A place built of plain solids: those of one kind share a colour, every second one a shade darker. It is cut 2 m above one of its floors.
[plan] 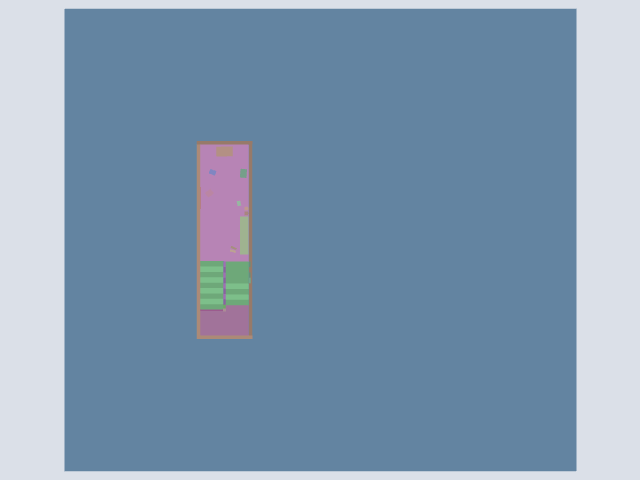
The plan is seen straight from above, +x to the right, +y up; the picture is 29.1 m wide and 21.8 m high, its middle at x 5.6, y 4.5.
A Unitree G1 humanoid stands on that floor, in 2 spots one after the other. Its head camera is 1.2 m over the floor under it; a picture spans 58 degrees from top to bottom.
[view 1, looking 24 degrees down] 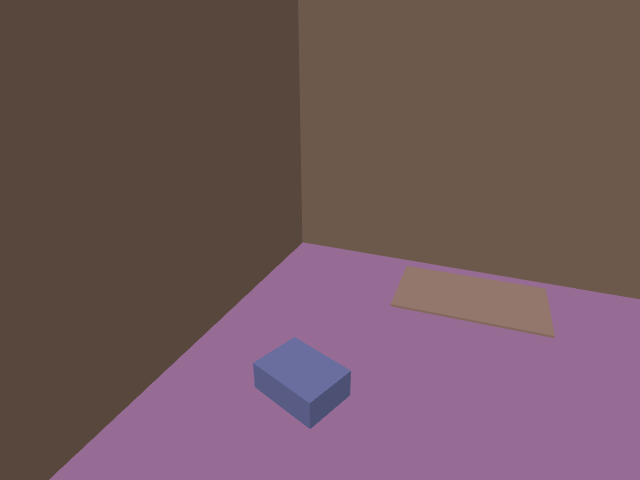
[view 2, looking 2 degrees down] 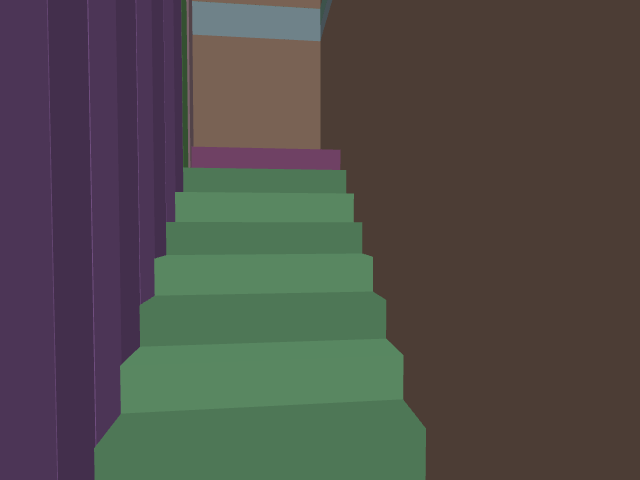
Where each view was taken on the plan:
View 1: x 1.26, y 6.42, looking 112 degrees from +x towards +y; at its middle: wall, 2.86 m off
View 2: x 0.69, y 4.42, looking -97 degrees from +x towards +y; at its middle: block_stair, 2.37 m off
